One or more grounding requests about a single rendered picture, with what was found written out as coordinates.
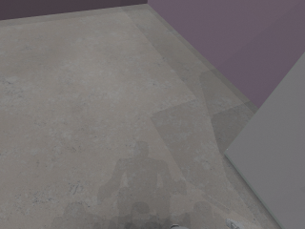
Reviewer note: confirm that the fridge door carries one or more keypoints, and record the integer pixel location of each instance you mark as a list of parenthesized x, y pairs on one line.
[(270, 151)]

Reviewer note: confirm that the robot right hand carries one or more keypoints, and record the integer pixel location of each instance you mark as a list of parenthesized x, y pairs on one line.
[(232, 224)]

